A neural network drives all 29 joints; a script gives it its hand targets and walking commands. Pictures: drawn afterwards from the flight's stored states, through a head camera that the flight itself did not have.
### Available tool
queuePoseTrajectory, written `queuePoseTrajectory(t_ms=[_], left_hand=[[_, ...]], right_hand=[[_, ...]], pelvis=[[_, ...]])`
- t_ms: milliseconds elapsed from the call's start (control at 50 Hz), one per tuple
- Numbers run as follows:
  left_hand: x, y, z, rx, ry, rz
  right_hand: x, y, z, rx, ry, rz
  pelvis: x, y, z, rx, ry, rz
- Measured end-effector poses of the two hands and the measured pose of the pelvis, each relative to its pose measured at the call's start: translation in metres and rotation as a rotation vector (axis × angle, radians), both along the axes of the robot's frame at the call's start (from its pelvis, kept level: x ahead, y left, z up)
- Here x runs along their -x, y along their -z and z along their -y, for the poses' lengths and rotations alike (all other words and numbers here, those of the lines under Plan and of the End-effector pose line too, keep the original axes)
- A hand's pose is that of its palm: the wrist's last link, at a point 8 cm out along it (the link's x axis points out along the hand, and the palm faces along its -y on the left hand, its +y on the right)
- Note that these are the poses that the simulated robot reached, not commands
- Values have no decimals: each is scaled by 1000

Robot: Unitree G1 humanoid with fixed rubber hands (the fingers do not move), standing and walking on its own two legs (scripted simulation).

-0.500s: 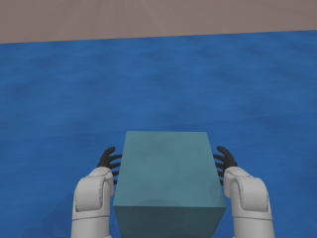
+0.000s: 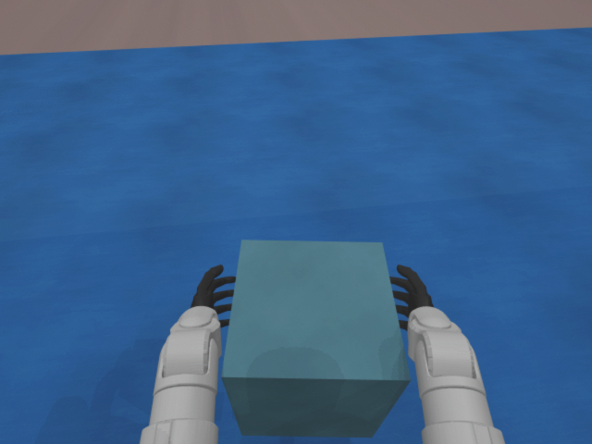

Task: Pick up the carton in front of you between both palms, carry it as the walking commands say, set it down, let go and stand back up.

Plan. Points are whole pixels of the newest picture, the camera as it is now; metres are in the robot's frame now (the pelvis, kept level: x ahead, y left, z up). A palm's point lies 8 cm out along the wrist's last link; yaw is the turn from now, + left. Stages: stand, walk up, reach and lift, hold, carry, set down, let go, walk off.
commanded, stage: carry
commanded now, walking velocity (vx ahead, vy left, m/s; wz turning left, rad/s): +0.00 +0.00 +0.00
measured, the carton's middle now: (309, 342) +0.29 +0.00 -0.04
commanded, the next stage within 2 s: hold in 1.04 s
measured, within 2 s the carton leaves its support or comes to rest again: neither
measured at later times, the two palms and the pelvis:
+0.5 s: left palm (203, 310) +0.30 +0.15 +0.04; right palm (417, 311) +0.30 -0.15 +0.05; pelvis +0.01 +0.00 +0.00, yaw +0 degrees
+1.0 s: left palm (198, 306) +0.31 +0.16 +0.05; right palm (410, 307) +0.30 -0.14 +0.05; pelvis +0.02 +0.01 +0.00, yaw +0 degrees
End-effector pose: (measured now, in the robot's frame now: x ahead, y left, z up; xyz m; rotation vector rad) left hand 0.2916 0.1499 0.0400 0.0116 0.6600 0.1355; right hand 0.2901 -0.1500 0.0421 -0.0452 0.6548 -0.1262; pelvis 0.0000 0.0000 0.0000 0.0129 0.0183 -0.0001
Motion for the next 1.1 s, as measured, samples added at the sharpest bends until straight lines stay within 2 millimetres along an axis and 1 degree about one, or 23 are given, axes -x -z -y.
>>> queuePoseTrajectory(t_ms=[80,180,400,1040,1100], left_hand=[[-5,-2,1,-1,2,27],[-6,-6,2,-2,5,37],[-6,-4,-1,-4,5,13],[-14,-6,-11,0,4,16],[-11,-6,-11,-10,13,12]], right_hand=[[-4,-2,1,-2,2,26],[-4,-5,2,-4,5,37],[-5,-4,-1,-3,2,13],[-13,-6,-11,-1,2,16],[-10,-6,-11,-1,2,12]], pelvis=[[0,0,1,1,1,-4],[-3,1,1,5,1,-7],[-8,0,-1,9,1,-4],[-16,-1,-11,12,0,-6],[-15,-5,-11,19,-28,54]])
